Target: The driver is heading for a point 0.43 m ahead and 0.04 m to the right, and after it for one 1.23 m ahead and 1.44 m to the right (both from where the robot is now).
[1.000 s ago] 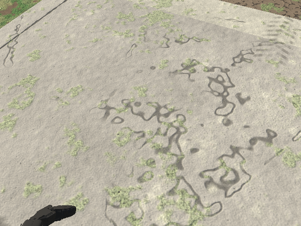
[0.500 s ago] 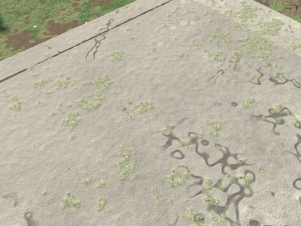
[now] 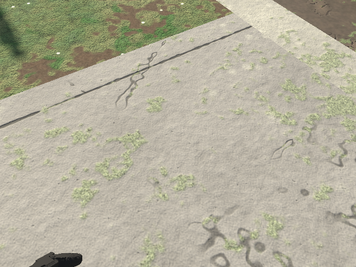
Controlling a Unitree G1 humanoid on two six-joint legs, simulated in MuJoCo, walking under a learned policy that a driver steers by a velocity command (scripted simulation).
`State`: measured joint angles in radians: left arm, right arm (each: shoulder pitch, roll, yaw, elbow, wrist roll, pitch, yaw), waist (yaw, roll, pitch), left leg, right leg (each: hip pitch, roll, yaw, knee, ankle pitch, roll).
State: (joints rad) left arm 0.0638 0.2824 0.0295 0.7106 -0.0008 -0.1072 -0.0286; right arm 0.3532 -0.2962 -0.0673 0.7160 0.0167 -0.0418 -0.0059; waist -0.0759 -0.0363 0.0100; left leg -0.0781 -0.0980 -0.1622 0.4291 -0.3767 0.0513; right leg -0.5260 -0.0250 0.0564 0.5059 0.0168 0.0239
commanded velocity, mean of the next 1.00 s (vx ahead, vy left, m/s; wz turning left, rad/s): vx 0.50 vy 0.00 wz -0.19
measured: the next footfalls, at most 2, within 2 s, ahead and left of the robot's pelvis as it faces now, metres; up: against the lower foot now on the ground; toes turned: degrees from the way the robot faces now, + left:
right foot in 0.02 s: +0.19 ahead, -0.13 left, +0.00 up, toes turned +2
left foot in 0.54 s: +0.47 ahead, +0.12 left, +0.00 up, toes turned -1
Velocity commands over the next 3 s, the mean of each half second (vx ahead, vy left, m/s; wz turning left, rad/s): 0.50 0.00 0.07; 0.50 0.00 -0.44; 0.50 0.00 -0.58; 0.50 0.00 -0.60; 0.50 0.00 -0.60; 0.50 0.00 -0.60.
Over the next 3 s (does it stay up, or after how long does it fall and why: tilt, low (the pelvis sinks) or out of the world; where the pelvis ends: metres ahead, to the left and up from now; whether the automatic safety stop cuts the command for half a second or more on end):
stays up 1.24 -0.76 -0.01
